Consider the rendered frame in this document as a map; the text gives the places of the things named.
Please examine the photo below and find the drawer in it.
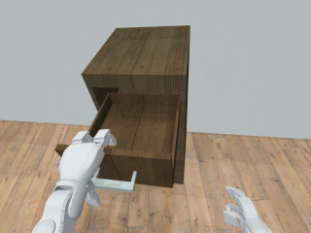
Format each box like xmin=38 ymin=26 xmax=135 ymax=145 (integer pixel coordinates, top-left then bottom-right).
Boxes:
xmin=54 ymin=92 xmax=181 ymax=188

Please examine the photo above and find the cabinet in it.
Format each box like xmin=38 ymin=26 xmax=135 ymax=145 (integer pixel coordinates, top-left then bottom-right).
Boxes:
xmin=81 ymin=25 xmax=190 ymax=184

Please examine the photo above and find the handle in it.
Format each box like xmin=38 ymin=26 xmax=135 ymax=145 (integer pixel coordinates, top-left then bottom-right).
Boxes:
xmin=91 ymin=167 xmax=137 ymax=193

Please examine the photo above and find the robot right hand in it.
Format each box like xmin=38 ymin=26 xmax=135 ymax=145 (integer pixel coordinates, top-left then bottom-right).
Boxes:
xmin=224 ymin=185 xmax=260 ymax=230

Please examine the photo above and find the robot right forearm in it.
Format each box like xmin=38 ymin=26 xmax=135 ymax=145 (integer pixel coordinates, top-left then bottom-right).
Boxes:
xmin=243 ymin=217 xmax=273 ymax=233

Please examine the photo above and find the robot left forearm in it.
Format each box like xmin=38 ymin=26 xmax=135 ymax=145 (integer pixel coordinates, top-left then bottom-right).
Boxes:
xmin=31 ymin=180 xmax=88 ymax=233

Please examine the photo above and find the robot left hand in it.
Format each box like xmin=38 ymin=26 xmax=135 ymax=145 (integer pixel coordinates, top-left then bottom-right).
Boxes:
xmin=59 ymin=129 xmax=117 ymax=207

